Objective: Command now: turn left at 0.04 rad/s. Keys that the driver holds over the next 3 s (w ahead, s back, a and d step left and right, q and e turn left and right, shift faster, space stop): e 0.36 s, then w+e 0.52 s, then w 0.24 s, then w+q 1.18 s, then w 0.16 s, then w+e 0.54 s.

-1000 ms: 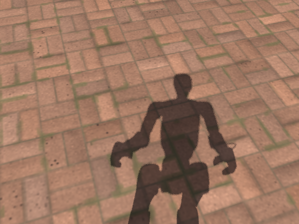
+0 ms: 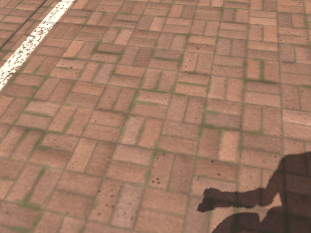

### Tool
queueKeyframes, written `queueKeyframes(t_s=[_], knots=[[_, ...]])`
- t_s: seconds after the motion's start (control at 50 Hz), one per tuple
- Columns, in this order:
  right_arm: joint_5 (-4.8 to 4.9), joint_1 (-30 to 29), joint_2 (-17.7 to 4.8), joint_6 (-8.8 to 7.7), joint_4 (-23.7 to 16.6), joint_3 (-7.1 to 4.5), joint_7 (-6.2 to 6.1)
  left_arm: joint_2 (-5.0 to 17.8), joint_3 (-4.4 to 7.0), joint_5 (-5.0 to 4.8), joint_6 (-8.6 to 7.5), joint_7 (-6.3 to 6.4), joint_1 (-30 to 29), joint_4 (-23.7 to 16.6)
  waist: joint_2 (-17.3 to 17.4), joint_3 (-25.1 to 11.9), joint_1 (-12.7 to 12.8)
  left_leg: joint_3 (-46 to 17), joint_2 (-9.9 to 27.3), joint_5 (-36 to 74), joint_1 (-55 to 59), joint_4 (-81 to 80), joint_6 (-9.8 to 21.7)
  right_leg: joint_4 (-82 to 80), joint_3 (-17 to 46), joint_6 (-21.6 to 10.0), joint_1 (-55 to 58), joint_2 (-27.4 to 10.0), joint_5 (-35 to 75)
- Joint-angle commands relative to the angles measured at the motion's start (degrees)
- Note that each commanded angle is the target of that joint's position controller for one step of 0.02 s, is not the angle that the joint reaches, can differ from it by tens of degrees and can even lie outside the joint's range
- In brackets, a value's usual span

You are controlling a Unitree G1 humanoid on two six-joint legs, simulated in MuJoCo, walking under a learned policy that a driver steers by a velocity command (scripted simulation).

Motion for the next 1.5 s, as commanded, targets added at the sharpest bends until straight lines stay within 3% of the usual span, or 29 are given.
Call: queueKeyframes(t_s=[0.02,0.06,0.1,0.24,0.32,0.36,0.46,0.52,0.54,0.56,0.6,0.62,0.68,0.78,0.88,0.96,1.0,1.02,1.04,1.06,1.08,1.12,1.14,1.2,1.3,1.4,1.46,1.48,1.5], knots=[[-0.75,1.9,-3.7,-0.58,-1.9,-1.36,-0.38,5.7,0.65,-0.95,-1.48,-0.37,-7.7,-5.2,-12.7,-3.2,-3.9,0.5,4.0,5.4,7.9,-5.7,-1.5,-13.2,13.0,-6.8,0.2,-10.0,7.8],[-1.19,0.5,-3.8,-0.41,-1.9,-1.32,0.08,7.2,1.07,-1.81,-1.44,-0.49,-4.3,-4.3,-11.1,-2.1,-2.5,0.2,4.4,14.1,12.8,-9.9,-1.3,-11.4,10.8,-3.5,-1.0,-7.0,5.6],[-0.20,0.4,-7.9,-0.43,-1.8,-2.43,-0.14,9.7,1.87,-2.16,-1.23,-0.79,-1.5,-5.6,-6.3,-0.9,0.2,1.4,4.4,12.5,10.9,-7.1,0.9,-10.7,10.5,-3.2,-1.5,-5.0,5.0],[0.07,2.6,-5.9,-1.44,-1.8,-3.58,-0.97,9.6,3.10,-3.23,0.76,0.11,-4.1,-10.2,-2.9,-4.0,-0.7,3.3,5.9,13.1,9.1,-7.0,2.0,-1.1,12.0,-5.4,-1.8,-2.9,13.8],[-0.03,3.6,-8.7,-1.22,-2.3,-4.46,-1.77,7.5,3.23,-2.86,1.56,-0.46,-3.3,-11.6,10.6,-4.1,-0.6,-12.0,22.9,24.9,13.9,-15.5,13.2,16.9,1.2,-0.4,-12.7,2.7,-8.5],[-0.08,3.3,-9.1,-1.96,-3.2,-4.21,-2.24,8.5,4.00,-3.09,2.12,-0.98,-4.8,-12.3,6.3,-3.3,-1.5,-13.9,27.9,35.2,14.8,-15.9,16.7,30.3,2.2,0.7,-17.5,-0.7,-20.1],[1.71,0.3,-12.0,-1.78,-2.5,-4.93,-1.16,6.9,3.15,-4.19,2.72,-2.48,-3.7,-11.7,7.5,-2.0,-0.9,1.2,19.0,2.1,6.0,-20.9,9.3,13.1,-4.8,-1.4,-3.2,-1.1,-10.0],[1.82,1.0,-7.5,-2.18,-1.5,-3.62,-0.01,8.6,4.77,-3.96,2.04,-2.11,8.7,-6.0,-0.5,-3.2,3.7,9.7,14.8,-5.4,-2.2,-6.4,5.6,-1.6,-7.8,-3.7,15.6,3.9,-3.7],[0.56,-0.5,-3.7,-2.74,-3.1,-2.48,0.34,13.9,6.21,-3.72,1.39,-1.34,14.4,-5.7,-15.6,-2.3,5.6,14.7,9.7,-9.6,-15.3,17.6,0.9,-9.9,12.8,-8.7,23.0,-7.1,-7.1],[0.72,-4.6,-3.7,-4.36,-7.7,-2.20,0.28,19.6,6.35,-2.98,-0.43,-1.81,13.5,-8.7,-22.1,-1.9,4.8,6.2,1.5,-13.8,-32.8,29.9,-0.6,-21.1,45.1,-20.6,24.3,-19.6,-17.1],[2.97,-6.2,-8.7,-6.73,-7.0,-3.34,1.11,12.6,4.22,-2.64,-2.55,-1.80,11.0,-8.5,-11.3,2.3,3.5,0.0,6.4,-4.7,-35.2,32.9,1.6,-22.6,41.1,-19.9,20.8,-20.0,-20.5],[1.66,-4.4,-8.4,-7.12,-5.2,-3.38,1.07,11.3,3.73,-2.80,-2.67,-1.45,9.1,-8.8,-7.5,3.1,2.0,0.2,7.9,0.9,-32.7,30.1,1.7,-21.0,34.5,-17.2,18.4,-17.0,-15.7],[-0.06,-3.9,-7.5,-7.51,-3.1,-3.43,1.28,10.9,3.23,-2.29,-2.42,-0.02,7.0,-8.7,-7.5,2.0,0.5,2.3,7.2,12.7,-24.3,21.4,-0.3,-21.9,22.9,-13.8,14.0,-10.8,0.6],[0.53,-10.8,-3.7,-7.46,-3.2,-1.80,1.80,11.1,3.51,-3.38,-2.21,1.38,12.1,-5.1,-7.6,1.7,2.9,3.0,3.9,23.0,-19.2,3.1,-2.5,-20.8,16.2,-11.8,14.2,-7.8,11.3],[1.35,-18.3,-4.0,-8.23,-5.2,-1.40,3.07,11.5,3.96,-4.33,-1.46,1.63,15.6,-2.3,-8.7,3.4,5.4,2.5,2.4,24.0,-16.0,-6.3,-2.2,-18.3,19.4,-11.8,15.1,-9.0,12.3],[1.39,-15.2,-5.7,-9.22,-4.3,-2.06,3.59,11.5,4.08,-3.93,-0.88,1.89,14.7,-1.0,-11.2,2.6,3.7,4.0,2.1,21.5,-7.8,-9.9,0.5,-15.2,20.2,-10.1,17.4,-10.7,21.1],[1.01,-6.0,-8.5,-9.46,-2.2,-3.62,2.86,10.7,3.74,-3.66,-0.79,1.60,13.0,-1.3,-11.7,-3.4,-1.4,6.7,0.6,20.9,6.7,-12.9,4.0,-4.2,16.8,-7.8,17.1,-7.2,39.8],[0.28,3.7,-10.7,-9.42,-1.0,-4.28,2.44,9.1,2.99,-2.95,-0.88,1.36,11.4,-2.5,-10.2,-11.7,-6.1,0.8,6.8,20.2,23.2,-10.0,8.0,8.4,15.4,-5.9,9.6,-4.7,36.0],[-0.42,12.8,-15.2,-8.96,0.8,-5.43,2.13,4.0,1.46,-2.72,-1.39,1.29,18.6,-2.7,4.5,-22.4,-5.0,-22.5,21.0,13.3,46.2,-9.6,16.7,30.4,11.3,-1.6,-9.8,3.5,8.3],[0.87,15.4,-12.1,-8.73,3.3,-4.66,2.88,5.3,1.20,-4.43,-2.05,1.26,20.9,-2.0,14.0,-23.4,-4.7,-41.2,26.5,0.6,48.5,-19.9,19.9,40.7,11.7,-0.5,-20.6,6.1,-16.7],[1.85,11.2,-8.4,-8.42,2.7,-3.61,2.57,10.2,2.44,-5.37,-2.43,1.06,14.6,-2.6,7.2,-12.3,-5.3,-35.0,24.4,-6.1,39.6,-22.1,17.4,44.2,11.7,-0.7,-25.4,2.2,-13.0],[0.78,5.1,-5.7,-7.54,2.3,-2.38,2.10,10.1,2.30,-3.71,-2.99,0.70,4.8,-4.9,-0.2,-0.9,-3.2,-20.9,19.7,3.0,22.1,-24.8,14.9,39.6,7.4,-1.3,-23.5,-2.4,-5.6],[0.13,3.9,-4.9,-7.62,2.4,-1.90,2.06,9.5,2.44,-2.87,-3.14,0.51,4.2,-5.3,0.6,0.2,-1.4,-17.9,17.5,7.6,17.1,-26.1,14.5,36.2,6.8,-1.4,-20.6,-4.3,-3.4],[1.05,4.0,-5.5,-7.82,3.3,-1.77,1.88,6.0,1.43,-2.46,-3.31,0.08,5.1,-5.2,2.7,0.9,0.9,-12.8,14.9,15.8,11.4,-29.1,15.7,28.8,4.3,-0.3,-17.5,-5.5,-2.4],[2.25,7.2,-9.6,-6.92,4.5,-2.90,0.97,3.8,-0.21,-1.99,-4.83,-0.76,-5.8,-8.0,1.2,2.2,-2.2,-5.3,11.3,22.3,6.4,-28.9,13.7,6.3,1.5,2.3,-10.5,-3.0,13.0],[2.89,12.5,-10.7,-5.56,5.8,-3.08,0.63,7.4,1.16,-3.20,-5.67,-1.49,-10.3,-9.6,2.1,0.9,-2.8,-10.5,13.9,17.2,11.4,-23.3,10.7,-3.5,3.0,1.6,-3.7,-0.8,15.4],[1.81,12.4,-7.5,-5.18,5.2,-1.93,0.67,11.6,3.56,-2.65,-6.01,-0.69,1.7,-7.4,1.1,-5.8,4.4,-8.1,8.7,20.3,6.9,-6.4,6.4,-6.5,4.0,-2.8,16.3,-3.8,11.4],[0.00,12.9,-3.0,-5.38,3.2,-0.33,0.60,16.0,4.61,-1.84,-5.56,-0.02,11.7,-6.5,-8.3,-15.7,7.7,-2.7,4.1,5.1,-2.1,12.6,3.7,-5.2,16.2,-6.5,31.3,-16.1,10.4],[2.64,19.8,-1.4,-6.08,1.5,0.19,0.55,18.2,5.02,-1.25,-4.76,-0.73,13.0,-5.1,-25.7,-20.6,3.8,-0.4,0.4,-12.0,-17.9,28.1,1.9,-13.4,41.2,-14.1,39.7,-25.2,-4.3]])
Next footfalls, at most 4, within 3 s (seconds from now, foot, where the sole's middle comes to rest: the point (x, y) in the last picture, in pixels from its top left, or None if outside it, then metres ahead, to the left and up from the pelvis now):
0.54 right None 0.03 -0.13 -0.77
1.02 left None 0.40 -0.08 -0.77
1.46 right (277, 230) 0.50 -0.43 -0.77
1.96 left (221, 160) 0.84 -0.25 -0.77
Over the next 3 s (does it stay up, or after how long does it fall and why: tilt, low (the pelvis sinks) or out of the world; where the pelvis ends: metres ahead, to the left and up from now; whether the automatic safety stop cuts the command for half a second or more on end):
stays up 1.23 -0.29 0.00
